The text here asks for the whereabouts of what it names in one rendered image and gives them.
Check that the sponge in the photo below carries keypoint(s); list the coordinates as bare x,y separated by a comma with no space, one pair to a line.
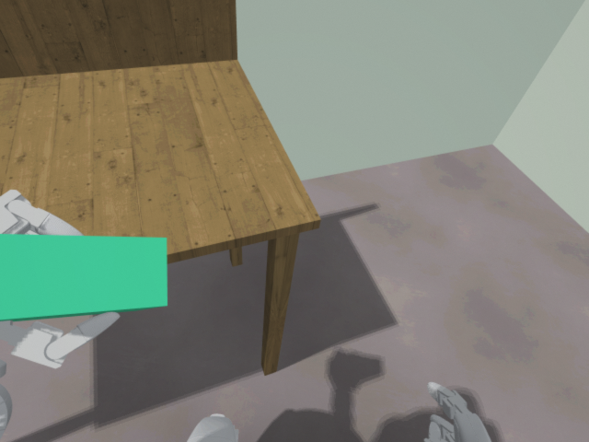
55,276

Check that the right robot hand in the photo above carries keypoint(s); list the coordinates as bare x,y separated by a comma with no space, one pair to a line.
467,425

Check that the left robot hand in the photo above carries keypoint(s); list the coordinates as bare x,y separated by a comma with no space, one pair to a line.
43,343

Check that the robot left thigh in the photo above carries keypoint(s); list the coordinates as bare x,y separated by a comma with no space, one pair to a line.
214,429

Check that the table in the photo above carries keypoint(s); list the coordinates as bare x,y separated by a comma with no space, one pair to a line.
134,118

